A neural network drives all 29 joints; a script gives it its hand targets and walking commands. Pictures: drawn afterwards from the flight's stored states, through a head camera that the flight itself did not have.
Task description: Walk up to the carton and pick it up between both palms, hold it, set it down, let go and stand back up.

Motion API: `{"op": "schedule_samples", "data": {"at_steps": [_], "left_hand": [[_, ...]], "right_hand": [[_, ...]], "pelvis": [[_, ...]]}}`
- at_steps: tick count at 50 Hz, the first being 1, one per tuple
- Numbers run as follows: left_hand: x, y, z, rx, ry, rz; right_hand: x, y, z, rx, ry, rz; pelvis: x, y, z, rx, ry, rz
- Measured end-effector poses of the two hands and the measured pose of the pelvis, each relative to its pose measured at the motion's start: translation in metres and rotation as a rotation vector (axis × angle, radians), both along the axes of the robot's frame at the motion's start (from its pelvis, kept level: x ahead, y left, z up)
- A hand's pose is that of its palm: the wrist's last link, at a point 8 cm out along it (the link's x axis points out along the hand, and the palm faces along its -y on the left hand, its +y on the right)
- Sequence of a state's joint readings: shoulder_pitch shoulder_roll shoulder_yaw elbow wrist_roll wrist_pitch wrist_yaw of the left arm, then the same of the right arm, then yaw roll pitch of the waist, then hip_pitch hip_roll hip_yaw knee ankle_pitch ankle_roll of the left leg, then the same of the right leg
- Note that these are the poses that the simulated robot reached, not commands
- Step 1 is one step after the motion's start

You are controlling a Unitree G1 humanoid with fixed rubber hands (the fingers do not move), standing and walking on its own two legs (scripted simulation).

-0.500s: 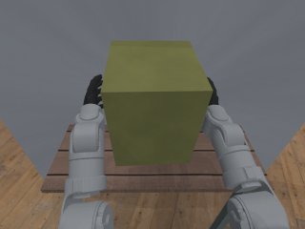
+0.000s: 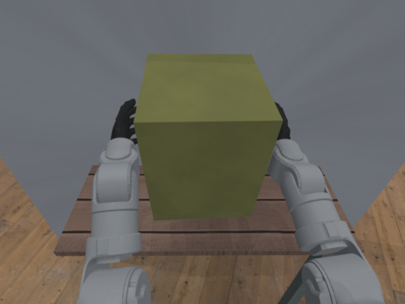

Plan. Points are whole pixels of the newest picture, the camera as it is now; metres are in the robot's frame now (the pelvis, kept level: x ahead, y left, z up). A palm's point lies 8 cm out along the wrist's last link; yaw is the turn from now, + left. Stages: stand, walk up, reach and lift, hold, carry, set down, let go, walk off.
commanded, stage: hold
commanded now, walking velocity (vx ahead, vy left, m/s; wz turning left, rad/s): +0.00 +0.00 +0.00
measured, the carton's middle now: (201, 138) +0.39 +0.00 +0.17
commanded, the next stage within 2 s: set down in 0.82 s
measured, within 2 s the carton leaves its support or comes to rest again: neither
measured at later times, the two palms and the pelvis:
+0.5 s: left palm (123, 141) +0.36 +0.15 +0.19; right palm (277, 141) +0.36 -0.14 +0.18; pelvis +0.00 +0.00 +0.00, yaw +0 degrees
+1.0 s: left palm (123, 139) +0.36 +0.15 +0.19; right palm (277, 140) +0.36 -0.14 +0.18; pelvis +0.00 +0.00 +0.00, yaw +0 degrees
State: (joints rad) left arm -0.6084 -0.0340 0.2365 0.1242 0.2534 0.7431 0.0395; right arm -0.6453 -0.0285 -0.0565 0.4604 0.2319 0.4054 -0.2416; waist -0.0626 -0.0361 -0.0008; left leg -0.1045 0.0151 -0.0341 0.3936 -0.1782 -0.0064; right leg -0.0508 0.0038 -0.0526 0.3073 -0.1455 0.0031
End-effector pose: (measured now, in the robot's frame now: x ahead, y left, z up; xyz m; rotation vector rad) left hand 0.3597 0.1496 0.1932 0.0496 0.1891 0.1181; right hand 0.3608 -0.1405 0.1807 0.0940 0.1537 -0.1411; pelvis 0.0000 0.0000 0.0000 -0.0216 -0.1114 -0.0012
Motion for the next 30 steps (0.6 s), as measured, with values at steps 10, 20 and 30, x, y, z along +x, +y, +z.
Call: {"op": "schedule_samples", "data": {"at_steps": [10, 20, 30], "left_hand": [[0.0, 0.0, 0.0, 0.0, 0.0, 0.0], [-0.0001, 0.0, 0.0, 0.0, 0.0, 0.0], [-0.0001, 0.0, 0.0, 0.0, 0.0, 0.0]], "right_hand": [[0.0, 0.0, 0.0, 0.0, 0.0, 0.0], [0.0, 0.0, 0.0, 0.0, 0.0, 0.0], [0.0, 0.0, 0.0001, 0.0, 0.0, 0.0]], "pelvis": [[0.0001, 0.0, 0.0, 0.0, 0.0, 0.0], [0.0001, 0.0, 0.0, 0.0, 0.0, 0.0], [0.0001, 0.0, 0.0, 0.0, 0.0, 0.0]]}}
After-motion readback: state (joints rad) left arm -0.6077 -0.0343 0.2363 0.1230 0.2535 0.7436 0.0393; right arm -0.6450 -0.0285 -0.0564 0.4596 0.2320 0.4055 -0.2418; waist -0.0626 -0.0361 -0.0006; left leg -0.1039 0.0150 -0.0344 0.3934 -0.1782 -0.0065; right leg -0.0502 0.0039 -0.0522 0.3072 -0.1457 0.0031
